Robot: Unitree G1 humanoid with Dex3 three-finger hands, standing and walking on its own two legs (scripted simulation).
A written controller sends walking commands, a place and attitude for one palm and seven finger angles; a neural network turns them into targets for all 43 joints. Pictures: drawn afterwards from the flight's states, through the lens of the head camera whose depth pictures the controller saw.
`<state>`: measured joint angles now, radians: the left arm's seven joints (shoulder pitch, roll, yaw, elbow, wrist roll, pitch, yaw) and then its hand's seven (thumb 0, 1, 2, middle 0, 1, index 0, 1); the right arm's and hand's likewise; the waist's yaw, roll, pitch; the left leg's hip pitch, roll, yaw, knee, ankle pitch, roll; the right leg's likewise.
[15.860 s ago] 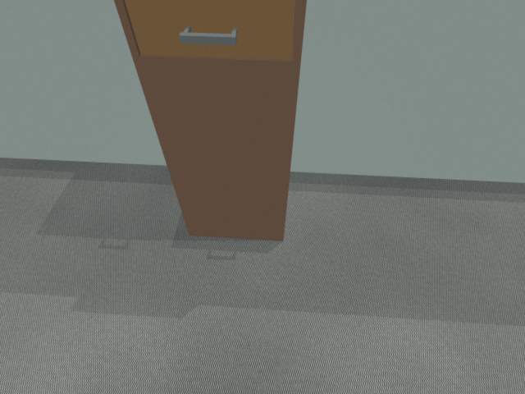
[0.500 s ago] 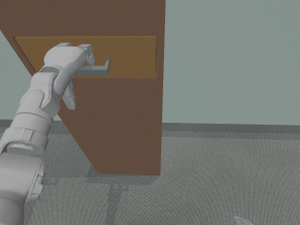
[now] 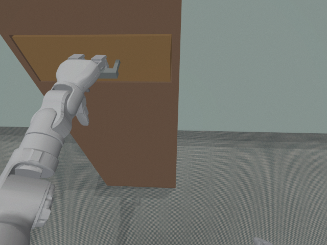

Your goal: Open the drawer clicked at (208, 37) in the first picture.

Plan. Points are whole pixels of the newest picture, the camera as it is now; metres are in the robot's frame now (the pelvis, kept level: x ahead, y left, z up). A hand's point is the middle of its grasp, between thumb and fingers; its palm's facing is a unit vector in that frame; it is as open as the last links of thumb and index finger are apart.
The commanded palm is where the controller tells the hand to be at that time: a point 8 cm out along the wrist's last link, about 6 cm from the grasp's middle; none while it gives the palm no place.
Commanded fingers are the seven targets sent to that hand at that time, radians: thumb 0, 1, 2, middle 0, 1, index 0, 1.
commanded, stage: lower the fingers behind the handle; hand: left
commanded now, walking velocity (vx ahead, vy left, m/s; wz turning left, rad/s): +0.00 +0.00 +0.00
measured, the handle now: (94, 68) +0.51 +0.20 +0.17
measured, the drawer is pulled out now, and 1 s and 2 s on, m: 0.00 0.00 0.08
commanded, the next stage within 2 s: close the thumb around the handle in 0.28 s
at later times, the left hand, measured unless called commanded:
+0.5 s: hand (87, 89) +0.46 +0.21 +0.14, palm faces +0.02 -0.02 -1.00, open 13.5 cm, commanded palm +0.43 +0.22 +0.19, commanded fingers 0.00 -0.11 0.47 -0.33 -1.24 -0.33 -1.24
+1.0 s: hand (86, 90) +0.45 +0.21 +0.14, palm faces +0.02 -0.03 -1.00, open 5.7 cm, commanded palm +0.42 +0.22 +0.19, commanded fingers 0.00 0.90 0.90 -0.40 -1.35 -0.40 -1.35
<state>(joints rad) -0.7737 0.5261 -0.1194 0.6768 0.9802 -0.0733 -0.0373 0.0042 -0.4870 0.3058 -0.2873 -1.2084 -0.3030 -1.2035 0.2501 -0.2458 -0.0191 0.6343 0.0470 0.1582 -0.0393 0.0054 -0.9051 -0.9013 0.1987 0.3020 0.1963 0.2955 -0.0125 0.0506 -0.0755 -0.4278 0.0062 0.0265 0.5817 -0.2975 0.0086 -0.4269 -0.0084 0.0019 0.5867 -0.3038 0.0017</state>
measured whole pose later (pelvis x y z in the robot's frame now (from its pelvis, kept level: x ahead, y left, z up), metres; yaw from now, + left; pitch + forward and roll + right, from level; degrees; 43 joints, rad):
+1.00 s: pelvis +0.01 +0.00 +0.00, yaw -1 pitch +8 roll +0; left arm -0.70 0.53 -0.09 0.60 0.96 -0.03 -0.04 0.00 0.70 0.82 -0.36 -1.31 -0.39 -1.33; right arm 0.23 -0.26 -0.02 0.63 0.05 0.16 -0.04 0.01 -0.90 -0.90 0.20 0.30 0.20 0.30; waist -0.01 0.05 -0.08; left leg -0.39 0.01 0.04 0.56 -0.30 0.01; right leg -0.39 0.00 0.02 0.56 -0.30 0.01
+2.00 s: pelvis +0.02 +0.00 +0.01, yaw -1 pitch +4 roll +0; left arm -0.29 0.52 -0.08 0.09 0.90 0.07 -0.08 0.01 0.78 0.83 -0.31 -1.35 -0.39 -1.35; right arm 0.11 -0.26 0.01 0.59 0.05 0.16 -0.01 0.01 -0.91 -0.90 0.20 0.30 0.20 0.30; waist 0.04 0.08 -0.07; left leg -0.28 0.01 0.04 0.50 -0.30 0.01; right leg -0.28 -0.01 0.01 0.51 -0.30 0.00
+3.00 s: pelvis +0.00 -0.01 +0.01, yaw +0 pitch +0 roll +0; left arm 0.18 0.55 0.01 -0.32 0.83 0.02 -0.04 0.01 0.77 0.83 -0.32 -1.35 -0.40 -1.32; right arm 0.10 -0.26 0.03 0.60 0.02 0.11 0.00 0.01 -0.90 -0.90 0.20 0.30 0.19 0.30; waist 0.07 0.10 -0.03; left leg -0.22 0.01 0.03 0.49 -0.27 0.00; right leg -0.23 0.00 0.00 0.51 -0.28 0.00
